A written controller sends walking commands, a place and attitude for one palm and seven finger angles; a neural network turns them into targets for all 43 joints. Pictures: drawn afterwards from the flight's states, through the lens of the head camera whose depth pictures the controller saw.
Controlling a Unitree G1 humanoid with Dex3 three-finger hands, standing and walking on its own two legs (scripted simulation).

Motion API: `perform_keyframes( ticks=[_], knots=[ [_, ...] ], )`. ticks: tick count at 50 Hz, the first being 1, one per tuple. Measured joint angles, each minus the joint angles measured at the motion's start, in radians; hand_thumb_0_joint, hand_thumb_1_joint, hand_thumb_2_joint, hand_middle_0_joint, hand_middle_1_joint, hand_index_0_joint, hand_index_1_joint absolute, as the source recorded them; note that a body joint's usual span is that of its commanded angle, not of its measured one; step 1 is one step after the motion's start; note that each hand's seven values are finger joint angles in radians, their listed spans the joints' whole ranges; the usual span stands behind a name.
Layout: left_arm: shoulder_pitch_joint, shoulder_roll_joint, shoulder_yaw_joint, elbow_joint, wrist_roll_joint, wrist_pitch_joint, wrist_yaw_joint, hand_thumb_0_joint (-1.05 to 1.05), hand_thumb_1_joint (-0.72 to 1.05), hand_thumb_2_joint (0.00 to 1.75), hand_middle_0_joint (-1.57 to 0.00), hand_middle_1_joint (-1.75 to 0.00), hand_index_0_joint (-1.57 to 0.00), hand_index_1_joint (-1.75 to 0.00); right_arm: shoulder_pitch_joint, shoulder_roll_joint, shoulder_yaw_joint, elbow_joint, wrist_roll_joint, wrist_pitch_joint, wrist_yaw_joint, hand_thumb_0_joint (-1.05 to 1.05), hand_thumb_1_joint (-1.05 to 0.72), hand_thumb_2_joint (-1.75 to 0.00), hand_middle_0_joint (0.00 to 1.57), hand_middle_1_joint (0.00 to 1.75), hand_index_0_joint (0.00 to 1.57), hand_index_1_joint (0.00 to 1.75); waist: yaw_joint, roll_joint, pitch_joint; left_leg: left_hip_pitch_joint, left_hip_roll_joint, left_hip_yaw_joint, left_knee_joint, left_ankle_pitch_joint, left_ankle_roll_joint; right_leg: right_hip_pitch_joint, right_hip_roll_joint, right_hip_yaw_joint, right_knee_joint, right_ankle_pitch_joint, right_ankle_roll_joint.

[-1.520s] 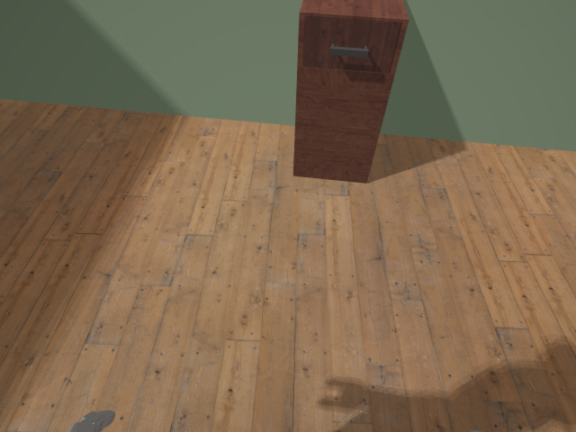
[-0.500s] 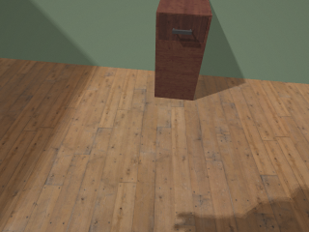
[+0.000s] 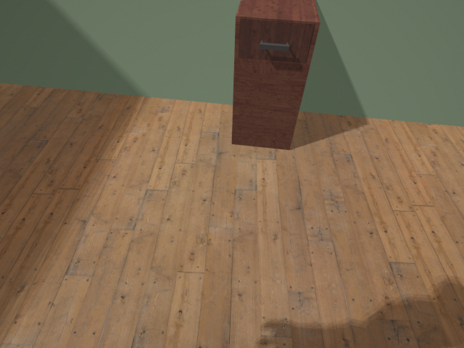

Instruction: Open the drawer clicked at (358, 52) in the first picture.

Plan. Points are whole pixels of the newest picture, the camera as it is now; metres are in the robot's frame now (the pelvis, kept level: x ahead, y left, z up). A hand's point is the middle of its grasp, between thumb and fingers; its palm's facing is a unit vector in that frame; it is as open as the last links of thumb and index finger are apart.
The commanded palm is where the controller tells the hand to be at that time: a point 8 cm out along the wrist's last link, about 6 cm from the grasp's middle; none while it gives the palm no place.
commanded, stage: look at it before walking up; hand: left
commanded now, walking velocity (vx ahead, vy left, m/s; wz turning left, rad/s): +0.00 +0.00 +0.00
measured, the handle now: (274, 45) +1.41 -0.12 -0.10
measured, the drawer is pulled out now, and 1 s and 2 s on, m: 0.00 0.00 0.00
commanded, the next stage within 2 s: walk to a spot facing it in 0.02 s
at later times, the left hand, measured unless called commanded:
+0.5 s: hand out of the picture +0.06 +0.17 -0.19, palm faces -0.09 -0.97 -0.22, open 7.4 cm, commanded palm none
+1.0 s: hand (153, 279) +0.30 +0.21 -0.20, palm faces -0.30 -0.94 -0.18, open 7.4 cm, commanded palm none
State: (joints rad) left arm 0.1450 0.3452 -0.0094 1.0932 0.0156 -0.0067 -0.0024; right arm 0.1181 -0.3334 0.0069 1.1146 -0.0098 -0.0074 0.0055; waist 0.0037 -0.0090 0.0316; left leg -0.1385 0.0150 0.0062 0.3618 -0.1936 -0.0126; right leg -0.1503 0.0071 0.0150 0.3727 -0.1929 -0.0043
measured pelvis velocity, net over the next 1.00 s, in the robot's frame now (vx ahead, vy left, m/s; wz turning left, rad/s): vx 0.24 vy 0.02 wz -0.40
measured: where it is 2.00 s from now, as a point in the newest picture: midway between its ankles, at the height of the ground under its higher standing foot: (276, 275)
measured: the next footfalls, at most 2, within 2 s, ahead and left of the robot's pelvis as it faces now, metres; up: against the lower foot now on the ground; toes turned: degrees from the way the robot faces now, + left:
left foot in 0.86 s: +0.35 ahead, +0.08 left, +0.00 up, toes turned -11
right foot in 1.46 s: +0.45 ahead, -0.24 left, +0.00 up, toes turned -44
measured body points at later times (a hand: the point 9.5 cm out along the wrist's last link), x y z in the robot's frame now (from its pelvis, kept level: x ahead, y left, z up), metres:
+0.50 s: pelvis +0.05 -0.02 -0.02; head +0.06 -0.03 +0.43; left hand +0.07 +0.22 -0.17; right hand +0.03 -0.28 -0.18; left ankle +0.00 +0.12 -0.71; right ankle +0.03 -0.11 -0.75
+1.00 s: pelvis +0.24 +0.02 -0.01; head +0.27 +0.04 +0.43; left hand +0.32 +0.26 -0.18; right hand +0.25 -0.23 -0.14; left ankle +0.31 +0.09 -0.75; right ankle +0.12 -0.08 -0.65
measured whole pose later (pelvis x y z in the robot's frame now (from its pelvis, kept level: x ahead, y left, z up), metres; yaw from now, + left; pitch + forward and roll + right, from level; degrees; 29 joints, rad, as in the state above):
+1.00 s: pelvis +0.24 +0.02 -0.01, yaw -23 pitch -1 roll -1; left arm 0.33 0.24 0.09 1.05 0.04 0.00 -0.02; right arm 0.16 -0.12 -0.03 0.96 -0.03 -0.08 0.00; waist 0.04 -0.06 0.05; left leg -0.31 0.09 0.19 0.58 -0.25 0.04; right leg -0.43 -0.02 -0.01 1.21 -0.36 -0.03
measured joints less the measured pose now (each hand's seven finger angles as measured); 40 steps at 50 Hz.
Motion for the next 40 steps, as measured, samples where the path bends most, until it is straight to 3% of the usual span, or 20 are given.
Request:
perform_keyframes(
  ticks=[11, 16, 19, 21, 23, 25, 27, 29, 35, 40],
  knots=[
    [0.02, -0.012, 0.004, -0.004, 0.002, 0.012, 0.007, 0.01, 0.9, 0.9, -0.2, -0.3, -0.2, -0.3, 0.005, 0.015, -0.001, -0.005, -0.007, 0.006, -0.004, 0.0, -0.9, -0.9, 0.21, 0.3, 0.2, 0.3, 0.01, 0.0, -0.014, -0.002, 0.003, 0.019, 0.022, -0.02, 0.001, -0.011, 0.003, 0.019, 0.023, -0.013, 0.004],
    [0.107, -0.05, 0.02, -0.037, 0.01, 0.035, -0.016, 0.01, 0.9, 0.9, -0.2, -0.3, -0.2, -0.29, 0.061, 0.059, -0.013, -0.044, -0.013, 0.012, 0.001, 0.0, -0.9, -0.9, 0.2, 0.3, 0.2, 0.3, 0.02, -0.002, -0.036, -0.023, 0.022, 0.068, 0.102, -0.096, 0.006, -0.074, 0.022, 0.058, 0.159, -0.151, -0.013],
    [0.158, -0.082, 0.034, -0.05, 0.013, 0.038, -0.029, 0.01, 0.9, 0.9, -0.2, -0.3, -0.2, -0.29, 0.098, 0.082, -0.026, -0.06, -0.012, 0.001, 0.002, 0.0, -0.9, -0.9, 0.21, 0.3, 0.2, 0.3, 0.025, 0.002, -0.026, -0.013, 0.042, 0.11, 0.137, -0.137, -0.002, -0.134, 0.008, 0.006, 0.293, -0.222, -0.012],
    [0.181, -0.106, 0.041, -0.056, 0.014, 0.034, -0.037, 0.01, 0.9, 0.9, -0.2, -0.3, -0.2, -0.29, 0.123, 0.09, -0.032, -0.063, -0.013, -0.004, 0.001, 0.0, -0.9, -0.9, 0.21, 0.3, 0.2, 0.3, 0.023, 0.015, -0.014, -0.008, 0.065, 0.13, 0.174, -0.172, -0.015, -0.14, -0.002, -0.04, 0.293, -0.227, -0.011],
    [0.2, -0.123, 0.045, -0.067, 0.019, 0.008, -0.038, 0.01, 0.9, 0.9, -0.2, -0.3, -0.2, -0.29, 0.149, 0.094, -0.036, -0.061, -0.011, 0.0, 0.0, 0.0, -0.9, -0.9, 0.21, 0.3, 0.2, 0.3, 0.021, 0.029, -0.003, -0.059, 0.092, 0.125, 0.327, -0.25, -0.018, -0.131, 0.007, -0.064, 0.255, -0.118, -0.029],
    [0.215, -0.144, 0.045, -0.07, 0.012, -0.019, -0.022, 0.01, 0.9, 0.9, -0.2, -0.3, -0.2, -0.29, 0.161, 0.099, -0.037, -0.043, -0.01, 0.015, 0.001, 0.0, -0.9, -0.9, 0.21, 0.3, 0.2, 0.3, 0.029, 0.039, 0.002, -0.155, 0.088, 0.077, 0.561, -0.295, -0.01, -0.119, 0.024, -0.072, 0.268, -0.141, -0.047],
    [0.242, -0.166, 0.042, -0.069, 0.01, -0.032, -0.01, 0.01, 0.9, 0.9, -0.2, -0.3, -0.2, -0.29, 0.155, 0.104, -0.04, -0.034, -0.013, 0.021, 0.003, 0.01, -0.9, -0.9, 0.2, 0.3, 0.2, 0.3, 0.04, 0.039, 0.002, -0.244, 0.079, 0.059, 0.706, -0.255, -0.01, -0.081, 0.036, -0.061, 0.218, -0.155, -0.054],
    [0.272, -0.186, 0.037, -0.061, 0.012, -0.038, -0.004, 0.01, 0.9, 0.9, -0.2, -0.3, -0.2, -0.29, 0.134, 0.111, -0.044, -0.045, -0.016, 0.02, 0.006, 0.01, -0.9, -0.9, 0.2, 0.3, 0.2, 0.3, 0.041, 0.033, 0.001, -0.319, 0.08, 0.061, 0.749, -0.191, -0.019, -0.04, 0.042, -0.04, 0.147, -0.131, -0.049],
    [0.322, -0.218, 0.033, -0.019, 0.017, -0.044, 0.0, 0.01, 0.9, 0.9, -0.21, -0.3, -0.2, -0.3, 0.053, 0.141, -0.057, -0.12, -0.012, 0.003, 0.019, 0.01, -0.91, -0.9, 0.2, 0.3, 0.2, 0.3, 0.033, 0.012, 0.0, -0.454, 0.1, 0.061, 0.628, -0.043, -0.04, 0.056, 0.041, 0.024, -0.004, -0.092, -0.035],
    [0.316, -0.202, 0.045, -0.009, 0.021, -0.04, 0.005, 0.01, 0.9, 0.9, -0.21, -0.3, -0.2, -0.3, -0.002, 0.164, -0.055, -0.157, -0.007, -0.012, 0.028, 0.01, -0.91, -0.9, 0.2, 0.3, 0.2, 0.3, 0.053, -0.004, 0.008, -0.415, 0.091, 0.062, 0.398, -0.016, -0.027, 0.115, 0.029, 0.066, -0.016, -0.142, -0.004]
  ],
)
